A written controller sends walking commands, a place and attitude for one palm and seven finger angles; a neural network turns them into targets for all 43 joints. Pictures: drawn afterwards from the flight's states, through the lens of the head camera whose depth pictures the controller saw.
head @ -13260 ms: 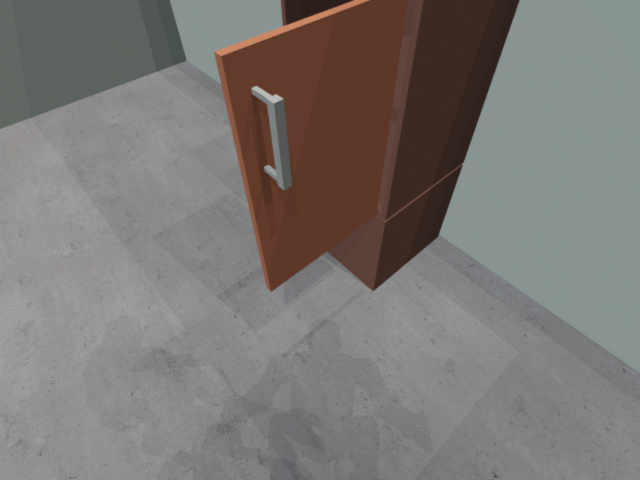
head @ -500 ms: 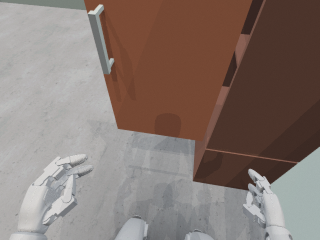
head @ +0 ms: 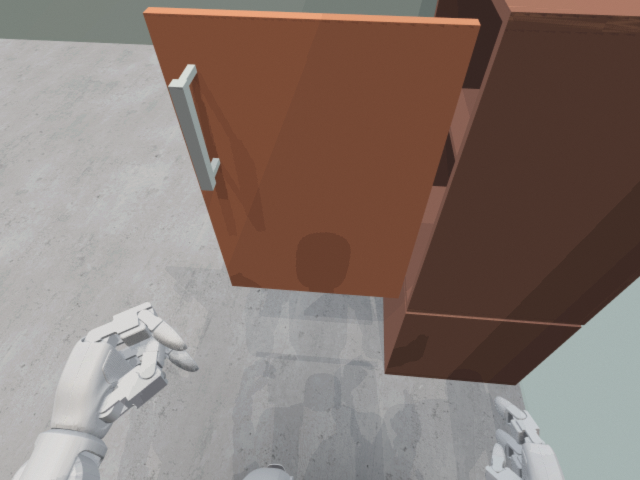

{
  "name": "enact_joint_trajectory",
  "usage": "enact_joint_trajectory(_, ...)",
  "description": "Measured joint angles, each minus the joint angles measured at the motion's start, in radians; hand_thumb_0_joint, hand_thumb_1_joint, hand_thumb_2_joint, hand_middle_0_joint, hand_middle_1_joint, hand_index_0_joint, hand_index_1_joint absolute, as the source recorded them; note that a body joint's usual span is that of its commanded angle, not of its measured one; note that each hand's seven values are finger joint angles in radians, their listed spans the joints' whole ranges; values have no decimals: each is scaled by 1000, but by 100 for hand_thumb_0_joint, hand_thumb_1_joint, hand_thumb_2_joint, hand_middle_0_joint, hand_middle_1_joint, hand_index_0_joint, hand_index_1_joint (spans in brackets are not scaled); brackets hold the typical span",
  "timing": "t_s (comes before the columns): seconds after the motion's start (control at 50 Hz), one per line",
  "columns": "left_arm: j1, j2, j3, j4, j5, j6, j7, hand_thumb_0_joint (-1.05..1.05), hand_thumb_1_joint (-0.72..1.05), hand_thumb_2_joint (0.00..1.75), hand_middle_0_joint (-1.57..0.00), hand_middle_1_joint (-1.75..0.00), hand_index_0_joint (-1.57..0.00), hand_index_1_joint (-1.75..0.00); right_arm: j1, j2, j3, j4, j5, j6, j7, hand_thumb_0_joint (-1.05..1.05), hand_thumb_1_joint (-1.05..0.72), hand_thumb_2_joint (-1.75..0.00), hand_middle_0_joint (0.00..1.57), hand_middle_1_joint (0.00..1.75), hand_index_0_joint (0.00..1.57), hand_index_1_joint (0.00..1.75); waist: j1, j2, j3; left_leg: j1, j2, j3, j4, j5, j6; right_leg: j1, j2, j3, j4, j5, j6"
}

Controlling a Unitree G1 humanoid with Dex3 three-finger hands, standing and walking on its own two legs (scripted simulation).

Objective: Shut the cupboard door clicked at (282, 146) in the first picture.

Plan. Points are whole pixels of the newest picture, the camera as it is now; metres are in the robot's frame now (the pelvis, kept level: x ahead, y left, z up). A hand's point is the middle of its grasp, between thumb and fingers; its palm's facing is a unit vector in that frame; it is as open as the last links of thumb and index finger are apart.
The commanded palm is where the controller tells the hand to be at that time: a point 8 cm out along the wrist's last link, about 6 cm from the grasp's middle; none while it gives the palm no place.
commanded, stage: raise the hand and make a fist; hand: left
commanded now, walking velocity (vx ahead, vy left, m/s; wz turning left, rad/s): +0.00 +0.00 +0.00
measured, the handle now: (199, 132) +0.52 +0.21 +0.15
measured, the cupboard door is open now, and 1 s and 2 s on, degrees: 90 90 90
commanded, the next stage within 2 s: bring the fist close to the handle in 0.90 s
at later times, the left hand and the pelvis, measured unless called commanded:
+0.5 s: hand (130, 318) +0.24 +0.20 +0.15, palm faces -0.01 -1.00 -0.06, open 3.1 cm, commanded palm +0.21 +0.25 +0.16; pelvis +0.01 +0.01 +0.03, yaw +1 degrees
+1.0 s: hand (153, 315) +0.24 +0.18 +0.15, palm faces +0.01 -1.00 -0.07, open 3.1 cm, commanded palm +0.21 +0.23 +0.16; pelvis +0.01 -0.01 +0.03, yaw +0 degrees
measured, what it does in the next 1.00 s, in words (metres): stands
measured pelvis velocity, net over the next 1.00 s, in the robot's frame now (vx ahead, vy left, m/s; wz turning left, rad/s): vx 0.01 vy -0.01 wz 0.00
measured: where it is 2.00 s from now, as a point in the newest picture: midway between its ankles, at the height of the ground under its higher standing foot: outside the picture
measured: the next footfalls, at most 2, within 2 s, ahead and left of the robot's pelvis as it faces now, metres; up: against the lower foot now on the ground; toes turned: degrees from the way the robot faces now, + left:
none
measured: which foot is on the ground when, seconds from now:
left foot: down 0.00-1.00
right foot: down 0.00-1.00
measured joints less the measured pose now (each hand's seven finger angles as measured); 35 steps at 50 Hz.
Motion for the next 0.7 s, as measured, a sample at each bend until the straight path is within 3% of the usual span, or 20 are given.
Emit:
enact_joint_trajectory(0.14, -38, 9, 4, -37, 7, 70, 20, 1, 90, 90, -109, -127, -108, -127, -40, 15, 25, -31, 5, 2, 5, 1, -90, -89, 20, 30, 20, 30, 10, -1, 4, 72, -5, -1, -53, 14, 6, 78, -2, -1, -64, 21, 8)
enact_joint_trajectory(0.4, -132, 23, 29, -40, 2, 207, 2, 1, 90, 90, -127, -147, -127, -147, -54, 31, 71, -10, 10, 8, 7, 1, -90, -89, 21, 30, 21, 30, 34, 10, 21, 198, -13, -5, -167, 58, 9, 209, -5, -5, -186, 67, 12)
enact_joint_trajectory(0.7, -179, 21, 55, -9, -1, 282, 8, 1, 90, 90, -130, -150, -129, -150, -40, 9, 53, 40, 22, -3, 1, 1, -90, -89, 21, 30, 21, 30, 19, 15, 30, 294, -12, 9, -280, 109, 1, 287, -1, 9, -273, 109, 6)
